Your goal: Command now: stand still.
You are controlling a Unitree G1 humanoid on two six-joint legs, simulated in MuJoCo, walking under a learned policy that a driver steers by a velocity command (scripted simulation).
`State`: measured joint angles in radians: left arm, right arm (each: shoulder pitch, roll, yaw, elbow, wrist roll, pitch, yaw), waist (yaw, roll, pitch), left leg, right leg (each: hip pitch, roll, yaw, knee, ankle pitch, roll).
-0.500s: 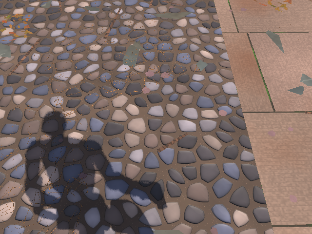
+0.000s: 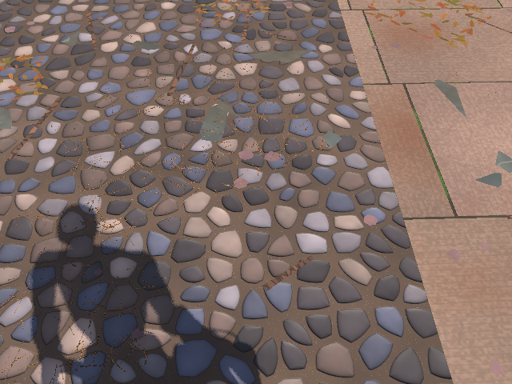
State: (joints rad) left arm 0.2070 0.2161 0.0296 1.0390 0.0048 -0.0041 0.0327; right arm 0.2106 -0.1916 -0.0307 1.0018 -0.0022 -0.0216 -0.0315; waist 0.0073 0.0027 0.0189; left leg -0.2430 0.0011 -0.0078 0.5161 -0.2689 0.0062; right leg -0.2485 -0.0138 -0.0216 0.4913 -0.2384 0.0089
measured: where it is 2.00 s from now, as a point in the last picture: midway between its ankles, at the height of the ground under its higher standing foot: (267, 313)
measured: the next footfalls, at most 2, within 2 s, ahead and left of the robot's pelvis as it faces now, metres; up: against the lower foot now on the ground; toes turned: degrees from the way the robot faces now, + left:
left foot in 1.50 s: +0.56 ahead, +0.10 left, +0.00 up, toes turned +3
right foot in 1.94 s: +0.92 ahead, -0.10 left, +0.00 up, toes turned +0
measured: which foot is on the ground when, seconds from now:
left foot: down 0.00-1.00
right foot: down 0.00-1.00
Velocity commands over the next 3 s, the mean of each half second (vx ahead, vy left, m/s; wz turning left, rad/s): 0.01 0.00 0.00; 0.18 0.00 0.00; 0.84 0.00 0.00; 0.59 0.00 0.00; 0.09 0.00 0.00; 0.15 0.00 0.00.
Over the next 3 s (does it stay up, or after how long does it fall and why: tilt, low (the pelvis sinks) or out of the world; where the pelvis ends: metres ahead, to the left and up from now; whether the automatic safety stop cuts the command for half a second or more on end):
stays up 0.89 -0.01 0.00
